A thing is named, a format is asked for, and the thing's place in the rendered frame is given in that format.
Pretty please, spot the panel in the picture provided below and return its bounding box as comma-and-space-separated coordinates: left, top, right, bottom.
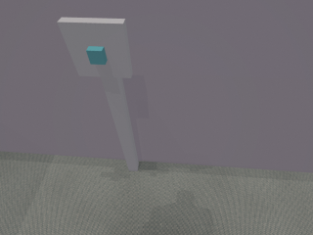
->
57, 17, 139, 171

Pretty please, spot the button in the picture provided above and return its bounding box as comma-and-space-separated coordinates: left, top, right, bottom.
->
86, 46, 108, 65

